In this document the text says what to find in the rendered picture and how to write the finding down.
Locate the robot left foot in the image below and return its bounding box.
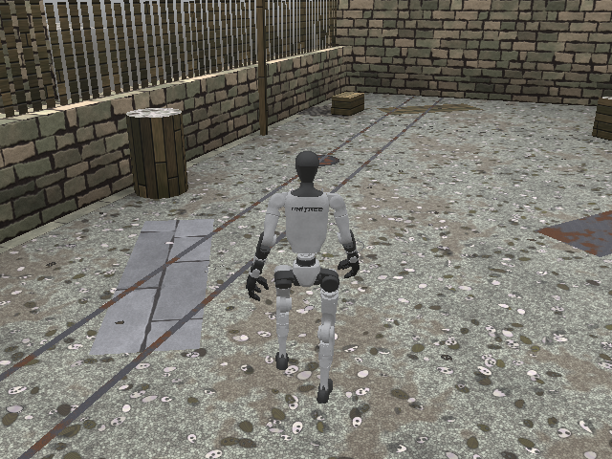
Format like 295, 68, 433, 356
275, 352, 289, 370

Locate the robot left forearm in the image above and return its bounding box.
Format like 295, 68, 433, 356
249, 231, 271, 278

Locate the robot left hand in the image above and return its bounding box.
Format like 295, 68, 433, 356
246, 275, 269, 301

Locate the robot head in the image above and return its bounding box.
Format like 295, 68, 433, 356
291, 151, 323, 197

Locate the left robot upper arm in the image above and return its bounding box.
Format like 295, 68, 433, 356
261, 192, 287, 247

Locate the robot right forearm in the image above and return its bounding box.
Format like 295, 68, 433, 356
342, 230, 359, 263

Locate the right robot upper arm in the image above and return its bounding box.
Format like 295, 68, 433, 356
326, 192, 353, 244

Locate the robot right hand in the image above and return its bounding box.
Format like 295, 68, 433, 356
338, 258, 360, 278

